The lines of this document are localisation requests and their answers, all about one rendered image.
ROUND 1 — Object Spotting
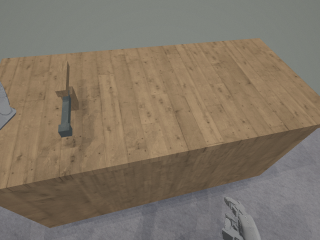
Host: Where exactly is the robot right hand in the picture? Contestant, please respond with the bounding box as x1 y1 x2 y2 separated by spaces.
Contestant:
222 196 261 240

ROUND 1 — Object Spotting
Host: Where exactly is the tap lever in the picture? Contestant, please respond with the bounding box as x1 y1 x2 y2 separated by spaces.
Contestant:
58 90 73 138

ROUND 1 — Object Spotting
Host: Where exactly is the counter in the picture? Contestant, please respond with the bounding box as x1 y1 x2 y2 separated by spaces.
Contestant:
0 38 320 228

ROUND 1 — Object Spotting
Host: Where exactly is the robot left hand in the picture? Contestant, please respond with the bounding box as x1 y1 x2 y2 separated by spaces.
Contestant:
0 82 17 130

